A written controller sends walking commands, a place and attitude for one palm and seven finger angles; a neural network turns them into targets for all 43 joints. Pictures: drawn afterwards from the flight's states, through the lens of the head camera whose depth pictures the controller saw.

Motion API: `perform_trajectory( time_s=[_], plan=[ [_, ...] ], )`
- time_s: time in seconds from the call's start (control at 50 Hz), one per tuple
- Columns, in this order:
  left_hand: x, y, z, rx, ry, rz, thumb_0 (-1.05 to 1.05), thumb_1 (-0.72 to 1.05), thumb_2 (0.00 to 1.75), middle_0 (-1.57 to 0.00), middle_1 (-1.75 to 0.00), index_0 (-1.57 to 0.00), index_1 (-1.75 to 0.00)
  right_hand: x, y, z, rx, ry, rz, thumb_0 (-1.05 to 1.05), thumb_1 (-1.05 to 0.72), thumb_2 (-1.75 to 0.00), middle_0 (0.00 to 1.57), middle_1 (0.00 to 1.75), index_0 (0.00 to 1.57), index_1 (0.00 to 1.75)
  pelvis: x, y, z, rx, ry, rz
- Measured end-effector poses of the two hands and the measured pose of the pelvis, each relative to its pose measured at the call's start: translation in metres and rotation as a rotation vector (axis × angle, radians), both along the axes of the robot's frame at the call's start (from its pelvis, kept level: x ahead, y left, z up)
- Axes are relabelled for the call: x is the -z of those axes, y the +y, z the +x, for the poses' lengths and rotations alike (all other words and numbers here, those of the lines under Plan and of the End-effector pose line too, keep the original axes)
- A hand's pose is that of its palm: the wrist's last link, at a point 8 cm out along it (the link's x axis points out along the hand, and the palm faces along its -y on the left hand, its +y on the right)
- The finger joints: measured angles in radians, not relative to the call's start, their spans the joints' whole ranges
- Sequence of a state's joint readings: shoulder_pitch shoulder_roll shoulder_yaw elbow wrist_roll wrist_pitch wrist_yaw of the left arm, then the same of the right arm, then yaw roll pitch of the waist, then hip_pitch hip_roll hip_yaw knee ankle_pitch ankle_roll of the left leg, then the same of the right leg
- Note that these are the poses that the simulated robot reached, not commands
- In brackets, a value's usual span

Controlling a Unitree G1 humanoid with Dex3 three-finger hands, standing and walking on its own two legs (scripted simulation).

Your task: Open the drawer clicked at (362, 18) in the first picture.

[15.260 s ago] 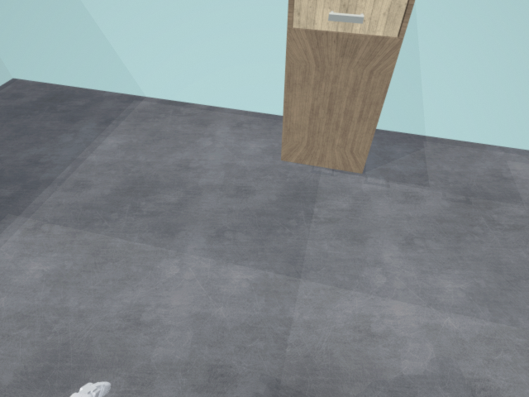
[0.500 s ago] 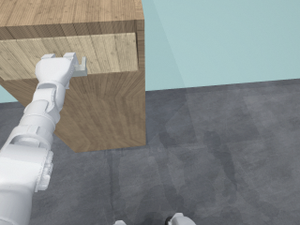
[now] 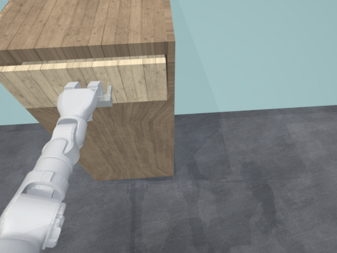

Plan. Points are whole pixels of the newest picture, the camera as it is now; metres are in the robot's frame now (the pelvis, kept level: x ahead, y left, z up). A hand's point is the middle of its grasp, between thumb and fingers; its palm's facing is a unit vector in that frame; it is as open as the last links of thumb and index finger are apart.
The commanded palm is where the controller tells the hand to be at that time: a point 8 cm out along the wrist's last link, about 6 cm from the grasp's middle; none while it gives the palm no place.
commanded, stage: pull the drawer open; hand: left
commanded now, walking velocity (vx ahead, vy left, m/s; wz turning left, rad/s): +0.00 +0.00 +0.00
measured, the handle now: (87, 95) +0.49 +0.22 +0.06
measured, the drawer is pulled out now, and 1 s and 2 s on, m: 0.03 0.18 0.30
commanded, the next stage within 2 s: open the thumb to release the handle in 1.84 s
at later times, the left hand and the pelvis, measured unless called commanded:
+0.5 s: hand (86, 121) +0.43 +0.22 +0.04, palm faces -0.02 -0.04 -1.00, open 5.5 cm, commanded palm +0.38 +0.22 +0.09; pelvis -0.01 -0.01 +0.00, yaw -2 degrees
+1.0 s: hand (77, 170) +0.30 +0.21 +0.04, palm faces +0.02 -0.09 -1.00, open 5.6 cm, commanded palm +0.26 +0.22 +0.09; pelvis +0.00 -0.01 +0.01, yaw +0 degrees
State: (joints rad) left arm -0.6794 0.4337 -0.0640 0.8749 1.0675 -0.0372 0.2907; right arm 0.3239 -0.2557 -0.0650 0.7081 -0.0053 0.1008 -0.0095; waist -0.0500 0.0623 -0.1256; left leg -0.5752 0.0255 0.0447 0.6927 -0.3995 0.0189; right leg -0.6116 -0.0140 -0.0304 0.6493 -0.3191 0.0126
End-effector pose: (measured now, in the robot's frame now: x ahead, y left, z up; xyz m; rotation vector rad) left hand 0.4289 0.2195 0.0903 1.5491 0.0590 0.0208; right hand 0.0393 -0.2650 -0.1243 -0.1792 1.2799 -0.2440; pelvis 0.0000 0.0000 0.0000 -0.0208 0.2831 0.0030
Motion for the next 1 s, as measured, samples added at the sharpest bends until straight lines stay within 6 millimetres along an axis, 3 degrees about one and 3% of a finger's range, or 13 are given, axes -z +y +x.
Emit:
perform_trajectory(
  time_s=[0.1, 0.18, 0.26, 0.44, 0.56, 0.66, 0.88, 1.0],
  plan=[
    [0.0, 0.0, 0.002, -0.011, 0.013, 0.015, 0.0, 0.73, 0.85, -0.37, -1.34, -0.39, -1.35, -0.001, -0.003, 0.022, -0.038, -0.049, -0.015, 0.0, -0.91, -0.9, 0.2, 0.3, 0.2, 0.3, 0.001, -0.003, -0.004, -0.013, 0.003, 0.002],
    [-0.001, 0.0, 0.003, -0.016, 0.025, 0.017, 0.0, 0.72, 0.85, -0.39, -1.34, -0.39, -1.35, -0.003, -0.007, 0.026, -0.042, -0.078, -0.026, 0.0, -0.91, -0.9, 0.2, 0.3, 0.2, 0.3, 0.002, -0.005, -0.008, -0.013, 0.003, 0.004],
    [-0.001, 0.0, 0.003, -0.015, 0.031, 0.015, 0.0, 0.72, 0.84, -0.39, -1.34, -0.39, -1.35, -0.003, -0.011, 0.015, -0.033, -0.072, -0.036, 0.0, -0.91, -0.9, 0.2, 0.3, 0.2, 0.3, 0.003, -0.008, -0.012, -0.011, 0.005, 0.005],
    [0.0, 0.0, -0.008, -0.01, 0.011, -0.007, 0.01, 0.74, 0.82, -0.34, -1.34, -0.39, -1.35, -0.003, -0.016, -0.027, 0.044, 0.006, -0.026, 0.0, -0.91, -0.9, 0.2, 0.3, 0.2, 0.3, 0.0, -0.008, -0.011, 0.022, -0.002, 0.008],
    [0.001, -0.001, -0.032, -0.001, -0.018, -0.022, 0.02, 0.75, 0.81, -0.33, -1.34, -0.4, -1.35, -0.005, -0.013, -0.027, 0.069, -0.001, -0.005, 0.01, -0.91, -0.9, 0.2, 0.3, 0.2, 0.3, -0.004, -0.006, -0.006, 0.037, -0.028, 0.008],
    [0.001, -0.002, -0.056, 0.001, -0.03, -0.03, 0.02, 0.74, 0.81, -0.33, -1.34, -0.41, -1.35, -0.009, -0.009, 0.003, 0.047, -0.083, 0.007, 0.01, -0.91, -0.9, 0.2, 0.3, 0.2, 0.3, -0.007, -0.004, -0.003, 0.038, -0.056, 0.009],
    [0.001, -0.006, -0.119, -0.014, -0.038, -0.061, 0.03, 0.73, 0.81, -0.32, -1.34, -0.42, -1.35, -0.031, 0.008, 0.108, -0.098, -0.354, 0.027, 0.01, -0.91, -0.9, 0.2, 0.3, 0.2, 0.3, -0.01, -0.005, -0.002, 0.019, -0.12, 0.013],
    [0.0, -0.009, -0.154, -0.031, -0.041, -0.071, 0.03, 0.72, 0.81, -0.32, -1.34, -0.42, -1.35, -0.045, 0.022, 0.148, -0.182, -0.453, 0.049, 0.01, -0.91, -0.9, 0.2, 0.3, 0.2, 0.3, -0.011, -0.009, -0.002, 0.008, -0.151, 0.017]
  ],
)
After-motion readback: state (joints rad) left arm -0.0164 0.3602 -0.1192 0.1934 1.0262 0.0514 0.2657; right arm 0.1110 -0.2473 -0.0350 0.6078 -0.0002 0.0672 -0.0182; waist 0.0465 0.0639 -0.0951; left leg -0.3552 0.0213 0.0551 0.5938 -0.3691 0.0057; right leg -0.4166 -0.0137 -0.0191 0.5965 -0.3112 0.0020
